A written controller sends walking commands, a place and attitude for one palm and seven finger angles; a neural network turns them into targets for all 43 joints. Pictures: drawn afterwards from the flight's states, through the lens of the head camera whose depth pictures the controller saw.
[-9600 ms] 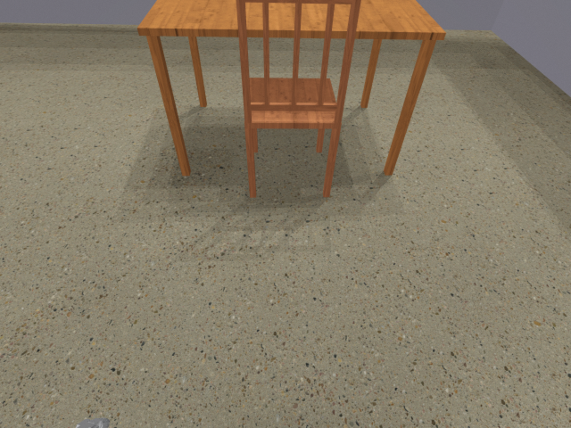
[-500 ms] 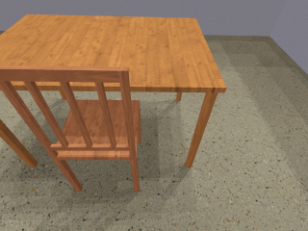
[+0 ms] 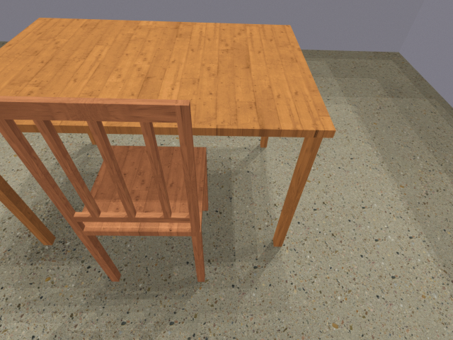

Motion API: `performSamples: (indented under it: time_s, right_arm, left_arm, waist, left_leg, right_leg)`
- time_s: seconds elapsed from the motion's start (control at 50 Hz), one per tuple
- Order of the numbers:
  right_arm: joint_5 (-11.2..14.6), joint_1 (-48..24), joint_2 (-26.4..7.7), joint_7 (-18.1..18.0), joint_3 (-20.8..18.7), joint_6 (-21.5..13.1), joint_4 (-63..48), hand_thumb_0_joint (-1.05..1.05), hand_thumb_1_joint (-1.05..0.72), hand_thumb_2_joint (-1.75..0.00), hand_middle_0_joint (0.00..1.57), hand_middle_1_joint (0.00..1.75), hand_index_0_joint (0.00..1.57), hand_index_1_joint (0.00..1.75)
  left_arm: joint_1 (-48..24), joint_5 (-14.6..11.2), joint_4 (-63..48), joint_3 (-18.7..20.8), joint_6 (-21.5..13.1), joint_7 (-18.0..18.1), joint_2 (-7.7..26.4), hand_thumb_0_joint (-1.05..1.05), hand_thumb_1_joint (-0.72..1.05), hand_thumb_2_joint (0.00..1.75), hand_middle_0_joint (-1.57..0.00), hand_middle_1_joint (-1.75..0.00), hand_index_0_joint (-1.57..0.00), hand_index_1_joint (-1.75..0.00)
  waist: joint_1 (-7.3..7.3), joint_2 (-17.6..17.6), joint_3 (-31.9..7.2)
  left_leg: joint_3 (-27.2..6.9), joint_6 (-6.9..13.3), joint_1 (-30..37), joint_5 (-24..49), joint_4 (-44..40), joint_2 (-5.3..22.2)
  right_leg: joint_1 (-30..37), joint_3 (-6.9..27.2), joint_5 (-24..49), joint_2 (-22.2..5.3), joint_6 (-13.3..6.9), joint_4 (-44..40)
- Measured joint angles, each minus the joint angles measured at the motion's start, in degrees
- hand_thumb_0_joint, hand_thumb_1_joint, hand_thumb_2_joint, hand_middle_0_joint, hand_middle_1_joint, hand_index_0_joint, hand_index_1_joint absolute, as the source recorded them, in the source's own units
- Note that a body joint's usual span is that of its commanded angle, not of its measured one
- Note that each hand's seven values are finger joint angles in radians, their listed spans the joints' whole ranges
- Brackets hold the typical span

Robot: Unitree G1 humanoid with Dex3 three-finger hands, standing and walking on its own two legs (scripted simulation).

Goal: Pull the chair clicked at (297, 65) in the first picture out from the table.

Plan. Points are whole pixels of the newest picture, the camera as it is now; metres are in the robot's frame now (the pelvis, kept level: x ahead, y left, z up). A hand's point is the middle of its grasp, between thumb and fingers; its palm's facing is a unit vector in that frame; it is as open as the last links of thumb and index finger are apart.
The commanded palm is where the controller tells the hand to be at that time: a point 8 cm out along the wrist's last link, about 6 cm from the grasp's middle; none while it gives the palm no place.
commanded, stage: look again from close up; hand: left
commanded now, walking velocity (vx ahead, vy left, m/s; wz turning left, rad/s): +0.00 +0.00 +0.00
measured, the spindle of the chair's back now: (116, 175) +0.50 +0.32 -0.06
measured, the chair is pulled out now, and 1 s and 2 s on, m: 0.00 0.00 0.00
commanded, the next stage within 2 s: shuffle to correct the standing spot in 1.54 s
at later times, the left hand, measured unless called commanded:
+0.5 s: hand out of the picture -0.02 +0.14 -0.18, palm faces +0.06 -0.99 -0.14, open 7.4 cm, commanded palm none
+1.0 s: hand out of the picture -0.02 +0.14 -0.18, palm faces +0.06 -0.99 -0.14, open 7.4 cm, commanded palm none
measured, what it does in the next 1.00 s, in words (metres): stands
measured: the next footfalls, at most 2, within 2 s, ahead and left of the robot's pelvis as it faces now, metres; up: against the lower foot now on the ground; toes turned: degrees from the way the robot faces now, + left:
none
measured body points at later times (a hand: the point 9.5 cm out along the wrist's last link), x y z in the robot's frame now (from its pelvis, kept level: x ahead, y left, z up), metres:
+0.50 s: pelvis +0.00 +0.00 +0.00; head +0.00 +0.00 +0.45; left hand -0.02 +0.20 -0.16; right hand -0.02 -0.20 -0.16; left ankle -0.03 +0.11 -0.74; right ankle +0.02 -0.12 -0.74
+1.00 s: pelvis +0.00 -0.01 +0.00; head +0.01 -0.01 +0.45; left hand -0.02 +0.19 -0.16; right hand -0.02 -0.21 -0.16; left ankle -0.03 +0.11 -0.74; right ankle +0.02 -0.12 -0.74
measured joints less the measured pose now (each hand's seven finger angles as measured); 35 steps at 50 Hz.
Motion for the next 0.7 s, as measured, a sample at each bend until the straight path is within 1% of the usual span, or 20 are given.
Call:
performSamples:
  time_s: [0.7]
  right_arm:
    - [0.0,0.4,0.2,-0.1,-0.1,0.0,0.4,0.0,-0.9,-0.9,0.2,0.3,0.19,0.3]
  left_arm:
    - [0.5,0.0,0.2,0.0,-0.2,0.0,-0.2,0.0,0.91,0.9,-0.2,-0.3,-0.2,-0.3]
  waist:
    - [0.14,0.0,-0.1]
  left_leg:
    - [-0.2,-0.6,0.7,0.0,-0.7,0.5]
  right_leg:
    - [0.5,-0.3,-0.4,0.5,-0.6,-0.2]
